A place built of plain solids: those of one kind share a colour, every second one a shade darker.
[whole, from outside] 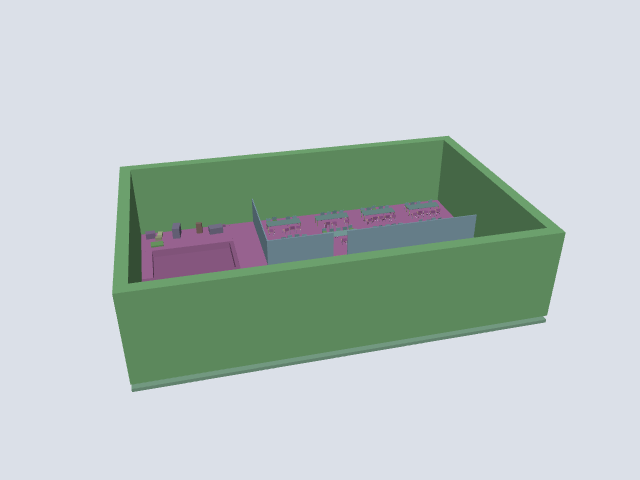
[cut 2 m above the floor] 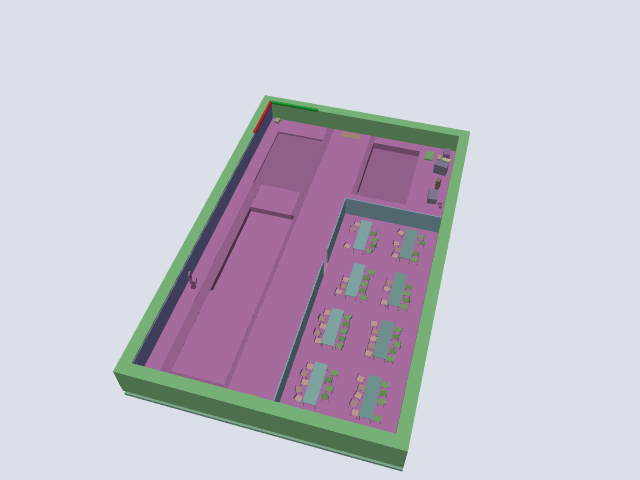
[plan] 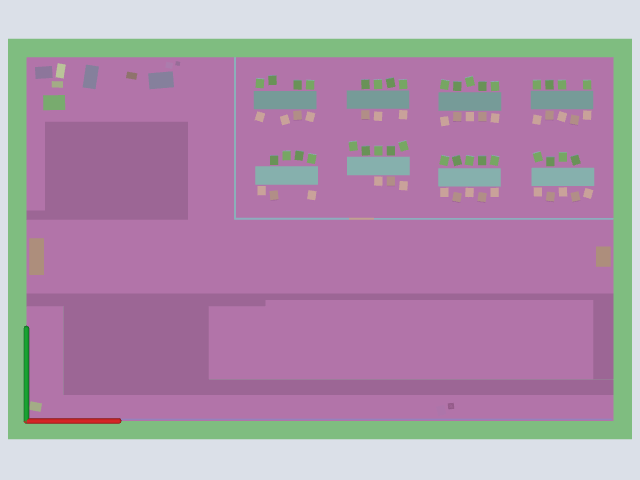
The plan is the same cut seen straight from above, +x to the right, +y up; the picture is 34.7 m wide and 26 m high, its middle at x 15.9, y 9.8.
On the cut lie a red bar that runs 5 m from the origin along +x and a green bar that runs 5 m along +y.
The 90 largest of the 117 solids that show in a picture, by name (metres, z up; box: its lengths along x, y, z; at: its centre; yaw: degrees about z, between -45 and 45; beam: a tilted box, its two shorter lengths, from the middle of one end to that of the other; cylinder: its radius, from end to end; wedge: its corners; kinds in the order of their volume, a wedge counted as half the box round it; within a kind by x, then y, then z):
{
 "wall_1": {"box": [1.0, 19.7, 8.0], "at": [-0.5, 9.85, 3.0]},
 "wall_2": {"box": [33.8, 1.0, 8.0], "at": [15.9, -0.5, 3.0]},
 "wall_3": {"box": [33.8, 1.0, 8.0], "at": [15.9, 20.2, 3.0]},
 "wall_4": {"box": [1.0, 19.7, 8.0], "at": [32.3, 9.85, 3.0]},
 "floor_1": {"box": [1.0, 4.81, 1.32], "at": [0.5, 13.8, -0.66]},
 "floor_2": {"box": [2.0, 4.81, 1.32], "at": [1.0, 3.81, -0.66]},
 "floor_3": {"box": [8.75, 0.5, 1.32], "at": [4.38, 11.15, -0.66]},
 "floor_4": {"box": [8.75, 3.49, 1.32], "at": [4.38, 17.95, -0.66]},
 "floor_5": {"box": [7.36, 4.81, 0.59], "at": [4.68, 13.8, -1.02]},
 "floor_6": {"box": [7.87, 4.81, 1.11], "at": [5.93, 3.81, -0.77]},
 "floor_7": {"box": [12.95, 0.34, 1.32], "at": [6.47, 6.38, -0.66]},
 "floor_8": {"box": [0.39, 4.81, 1.32], "at": [8.55, 13.8, -0.66]},
 "floor_9": {"box": [2.5, 8.8, 1.0], "at": [10.0, 15.3, -0.5]},
 "floor_10": {"box": [3.08, 3.96, 1.32], "at": [11.41, 4.23, -0.66]},
 "floor_11": {"box": [31.8, 1.4, 1.32], "at": [15.9, 0.7, -0.66]},
 "floor_12": {"box": [31.8, 0.35, 1.32], "at": [15.9, 6.72, -0.66]},
 "floor_13": {"box": [31.8, 4.0, 1.0], "at": [15.9, 8.9, -0.5]},
 "floor_14": {"box": [9.91, 4.3, 0.73], "at": [17.91, 4.4, -0.95]},
 "floor_15": {"box": [21.93, 0.85, 1.32], "at": [20.84, 1.82, -0.66]},
 "floor_16": {"box": [20.55, 8.8, 1.0], "at": [21.52, 15.3, -0.5]},
 "floor_17": {"box": [0.99, 4.3, 1.32], "at": [23.36, 4.4, -0.66]},
 "floor_18": {"box": [6.85, 4.3, 1.32], "at": [27.27, 4.4, -0.66]},
 "floor_19": {"box": [1.1, 4.3, 1.32], "at": [31.25, 4.4, -0.66]},
 "floor_base_1": {"box": [33.8, 21.7, 0.3], "at": [15.9, 9.85, -1.57]},
 "part_1": {"box": [0.1, 8.7, 2.65], "at": [11.3, 15.35, 1.27]},
 "part_2": {"box": [6.22, 0.1, 2.65], "at": [14.36, 10.95, 1.27]},
 "part_3": {"box": [12.98, 0.1, 2.65], "at": [25.31, 10.95, 1.27]},
 "back_1": {"box": [31.62, 0.06, 2.4], "at": [15.9, 0.09, 1.2]},
 "pallet_load_1": {"box": [0.71, 1.25, 1.1], "at": [3.48, 18.63, 0.55], "yaw": -8.6},
 "pallet_load_2": {"box": [1.34, 0.87, 0.63], "at": [7.29, 18.45, 0.32], "yaw": 4.8},
 "top_1": {"box": [3.4, 1.0, 0.04], "at": [14.01, 17.38, 0.74]},
 "top_2": {"box": [3.4, 1.0, 0.04], "at": [14.09, 13.29, 0.74]},
 "top_3": {"box": [3.4, 1.0, 0.04], "at": [19.04, 17.4, 0.74]},
 "top_4": {"box": [3.4, 1.0, 0.04], "at": [19.06, 13.81, 0.74]},
 "top_5": {"box": [3.4, 1.0, 0.04], "at": [24.0, 13.19, 0.74]},
 "top_6": {"box": [3.4, 1.0, 0.04], "at": [24.02, 17.3, 0.74]},
 "top_7": {"box": [3.4, 1.0, 0.04], "at": [29.01, 17.38, 0.74]},
 "top_8": {"box": [3.4, 1.0, 0.04], "at": [29.06, 13.22, 0.74]},
 "sack_pile_1": {"box": [0.93, 0.65, 0.57], "at": [0.94, 18.87, 0.28], "yaw": 3.9},
 "crate_1": {"box": [0.64, 0.47, 0.27], "at": [0.49, 0.78, 0.14], "yaw": -11.0},
 "crate_2": {"box": [0.61, 0.35, 0.31], "at": [1.68, 18.23, 0.15], "yaw": -0.7},
 "crate_3": {"box": [0.45, 0.77, 0.3], "at": [1.85, 18.96, 0.15], "yaw": -9.1},
 "crate_stack_1": {"box": [0.57, 0.36, 1.08], "at": [5.7, 18.7, 0.54], "yaw": -9.5},
 "chairb_seat_1": {"box": [0.45, 0.53, 0.03], "at": [12.65, 18.29, 0.43], "yaw": -4.1},
 "chairb_seat_2": {"box": [0.45, 0.53, 0.03], "at": [13.33, 18.46, 0.43], "yaw": 2.2},
 "chairb_seat_3": {"box": [0.45, 0.53, 0.03], "at": [13.41, 14.13, 0.43], "yaw": 0.8},
 "chairb_seat_4": {"box": [0.45, 0.53, 0.03], "at": [14.09, 14.38, 0.43], "yaw": 1.0},
 "chairb_seat_5": {"box": [0.45, 0.53, 0.03], "at": [14.69, 18.21, 0.43], "yaw": -0.9},
 "chairb_seat_6": {"box": [0.45, 0.53, 0.03], "at": [14.77, 14.38, 0.43], "yaw": -7.5},
 "chairb_seat_7": {"box": [0.45, 0.53, 0.03], "at": [15.37, 18.21, 0.43], "yaw": -2.4},
 "chairb_seat_8": {"box": [0.45, 0.53, 0.03], "at": [15.45, 14.21, 0.43], "yaw": -9.9},
 "chairb_seat_9": {"box": [0.45, 0.53, 0.03], "at": [17.7, 14.89, 0.43], "yaw": 7.7},
 "chairb_seat_10": {"box": [0.45, 0.53, 0.03], "at": [18.36, 18.24, 0.43], "yaw": 1.6},
 "chairb_seat_11": {"box": [0.45, 0.53, 0.03], "at": [18.38, 14.64, 0.43], "yaw": 3.2},
 "chairb_seat_12": {"box": [0.45, 0.53, 0.03], "at": [19.04, 18.24, 0.43], "yaw": 2.3},
 "chairb_seat_13": {"box": [0.45, 0.53, 0.03], "at": [19.06, 14.64, 0.43], "yaw": 0.4},
 "chairb_seat_14": {"box": [0.45, 0.53, 0.03], "at": [19.72, 18.32, 0.43], "yaw": 11.0},
 "chairb_seat_15": {"box": [0.45, 0.53, 0.03], "at": [19.74, 14.64, 0.43], "yaw": -0.3},
 "chairb_seat_16": {"box": [0.45, 0.53, 0.03], "at": [20.4, 18.24, 0.43], "yaw": 3.3},
 "chairb_seat_17": {"box": [0.45, 0.53, 0.03], "at": [20.42, 14.89, 0.43], "yaw": 16.0},
 "chairb_seat_18": {"box": [0.45, 0.53, 0.03], "at": [22.64, 14.11, 0.43], "yaw": -13.2},
 "chairb_seat_19": {"box": [0.45, 0.53, 0.03], "at": [23.32, 14.11, 0.43], "yaw": 14.8},
 "chairb_seat_20": {"box": [0.45, 0.53, 0.03], "at": [24.0, 14.11, 0.43], "yaw": -8.6},
 "chairb_seat_21": {"box": [0.45, 0.53, 0.03], "at": [24.68, 14.11, 0.43], "yaw": 0.2},
 "chairb_seat_22": {"box": [0.45, 0.53, 0.03], "at": [25.36, 14.11, 0.43], "yaw": -11.8},
 "pallet_1": {"box": [1.19, 0.81, 0.16], "at": [1.5, 17.24, 0.08], "yaw": 0.6},
 "low_mat_1": {"box": [0.8, 2.0, 0.06], "at": [0.55, 8.9, -0.02]},
 "low_mat_2": {"box": [0.8, 1.1, 0.06], "at": [31.25, 8.9, -0.02]},
 "chaira_seat_1": {"box": [0.45, 0.53, 0.03], "at": [12.65, 16.46, 0.43], "yaw": -16.6},
 "chaira_seat_2": {"box": [0.45, 0.53, 0.03], "at": [12.73, 12.46, 0.43], "yaw": -0.3},
 "chaira_seat_3": {"box": [0.45, 0.53, 0.03], "at": [13.41, 12.21, 0.43], "yaw": 5.3},
 "chaira_seat_4": {"box": [0.45, 0.53, 0.03], "at": [14.01, 16.29, 0.43], "yaw": 17.1},
 "chaira_seat_5": {"box": [0.45, 0.53, 0.03], "at": [14.69, 16.54, 0.43], "yaw": 3.2},
 "chaira_seat_6": {"box": [0.45, 0.53, 0.03], "at": [15.37, 16.46, 0.43], "yaw": -14.7},
 "chaira_seat_7": {"box": [0.45, 0.53, 0.03], "at": [15.45, 12.21, 0.43], "yaw": -7.8},
 "chaira_seat_8": {"box": [0.45, 0.53, 0.03], "at": [18.36, 16.57, 0.43], "yaw": 0.2},
 "chaira_seat_9": {"box": [0.45, 0.53, 0.03], "at": [19.04, 16.49, 0.43], "yaw": -3.8},
 "chaira_seat_10": {"box": [0.45, 0.53, 0.03], "at": [19.06, 12.97, 0.43], "yaw": -1.6},
 "chaira_seat_11": {"box": [0.45, 0.53, 0.03], "at": [19.74, 12.97, 0.43], "yaw": 0.1},
 "chaira_seat_12": {"box": [0.45, 0.53, 0.03], "at": [20.4, 16.57, 0.43], "yaw": -3.2},
 "chaira_seat_13": {"box": [0.45, 0.53, 0.03], "at": [20.42, 12.72, 0.43], "yaw": -4.2},
 "chaira_seat_14": {"box": [0.45, 0.53, 0.03], "at": [22.64, 12.36, 0.43], "yaw": 1.3},
 "chaira_seat_15": {"box": [0.45, 0.53, 0.03], "at": [22.66, 16.22, 0.43], "yaw": 9.1},
 "chaira_seat_16": {"box": [0.45, 0.53, 0.03], "at": [23.32, 12.11, 0.43], "yaw": -10.5},
 "chaira_seat_17": {"box": [0.45, 0.53, 0.03], "at": [24.0, 12.36, 0.43], "yaw": -1.5},
 "chaira_seat_18": {"box": [0.45, 0.53, 0.03], "at": [24.68, 12.11, 0.43], "yaw": -7.9},
 "chaira_seat_19": {"box": [0.45, 0.53, 0.03], "at": [25.36, 12.36, 0.43], "yaw": 0.8},
 "hand_truck_1": {"box": [0.46, 0.53, 0.3], "at": [22.46, 0.56, 0.15], "yaw": 13.7},
 "bucket_1": {"box": [0.38, 0.32, 0.31], "at": [7.73, 19.26, 0.15], "yaw": -10.4},
 "low_threshold_1": {"box": [1.35, 0.1, 0.06], "at": [18.14, 10.95, -0.02]}
}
